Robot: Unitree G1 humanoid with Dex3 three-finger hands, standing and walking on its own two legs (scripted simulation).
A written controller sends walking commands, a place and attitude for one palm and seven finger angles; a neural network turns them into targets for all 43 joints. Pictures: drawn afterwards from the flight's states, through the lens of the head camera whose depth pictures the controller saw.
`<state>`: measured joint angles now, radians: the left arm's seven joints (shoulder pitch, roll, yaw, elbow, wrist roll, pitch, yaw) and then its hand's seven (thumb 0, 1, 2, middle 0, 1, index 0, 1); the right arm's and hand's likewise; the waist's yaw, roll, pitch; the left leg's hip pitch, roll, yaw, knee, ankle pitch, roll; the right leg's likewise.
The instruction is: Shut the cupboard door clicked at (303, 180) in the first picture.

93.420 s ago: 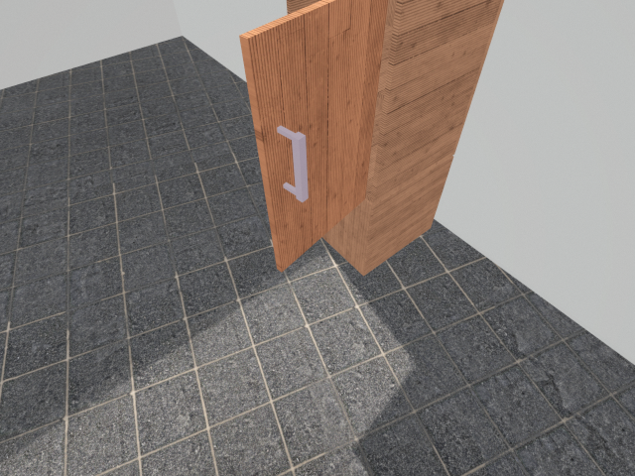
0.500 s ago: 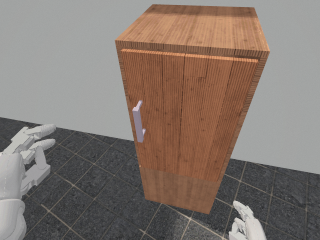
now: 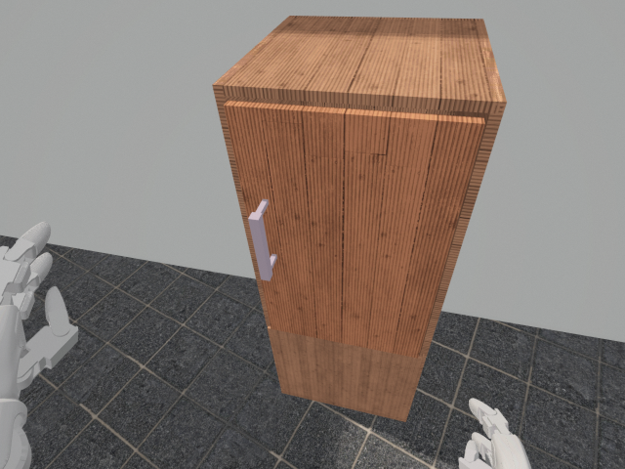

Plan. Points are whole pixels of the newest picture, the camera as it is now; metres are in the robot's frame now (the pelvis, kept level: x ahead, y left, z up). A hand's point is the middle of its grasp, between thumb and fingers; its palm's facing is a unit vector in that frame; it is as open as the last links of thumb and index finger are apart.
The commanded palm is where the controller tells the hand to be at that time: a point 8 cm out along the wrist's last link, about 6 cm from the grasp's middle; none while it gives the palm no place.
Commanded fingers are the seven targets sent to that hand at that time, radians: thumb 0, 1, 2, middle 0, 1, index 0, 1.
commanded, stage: step back with the hand held close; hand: left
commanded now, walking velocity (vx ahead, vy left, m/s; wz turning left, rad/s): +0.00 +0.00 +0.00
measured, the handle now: (265, 241) +0.50 +0.16 +0.00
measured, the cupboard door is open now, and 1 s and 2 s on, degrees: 0 0 0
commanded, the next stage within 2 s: stop stepping back and stand still in 1.18 s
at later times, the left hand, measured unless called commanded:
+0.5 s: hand (22, 358) +0.16 +0.30 +0.17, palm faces +0.42 -0.76 -0.49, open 7.4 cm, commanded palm +0.10 +0.32 +0.18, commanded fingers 0.00 0.90 0.90 -0.20 -0.30 -0.20 -0.30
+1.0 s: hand out of the picture +0.07 +0.28 +0.17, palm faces +0.47 -0.76 -0.45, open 7.4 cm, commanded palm +0.00 +0.32 +0.18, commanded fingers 0.00 0.90 0.90 -0.20 -0.30 -0.20 -0.30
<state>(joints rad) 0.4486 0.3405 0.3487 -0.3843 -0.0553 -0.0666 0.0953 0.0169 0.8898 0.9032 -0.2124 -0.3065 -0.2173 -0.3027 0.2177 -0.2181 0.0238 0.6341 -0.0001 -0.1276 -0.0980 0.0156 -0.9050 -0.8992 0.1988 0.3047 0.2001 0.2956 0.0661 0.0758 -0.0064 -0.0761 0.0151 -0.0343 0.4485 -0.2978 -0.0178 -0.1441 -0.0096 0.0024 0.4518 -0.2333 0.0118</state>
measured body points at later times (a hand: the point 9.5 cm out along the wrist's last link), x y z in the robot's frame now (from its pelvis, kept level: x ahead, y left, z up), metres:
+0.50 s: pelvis -0.05 +0.03 -0.01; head -0.06 +0.02 +0.44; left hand +0.13 +0.33 +0.19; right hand +0.12 -0.22 -0.08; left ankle -0.03 +0.13 -0.74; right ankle +0.01 -0.13 -0.74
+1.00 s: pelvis -0.13 +0.02 -0.02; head -0.13 +0.03 +0.43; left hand +0.04 +0.32 +0.19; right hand +0.01 -0.23 -0.10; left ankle -0.03 +0.13 -0.74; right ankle +0.01 -0.13 -0.74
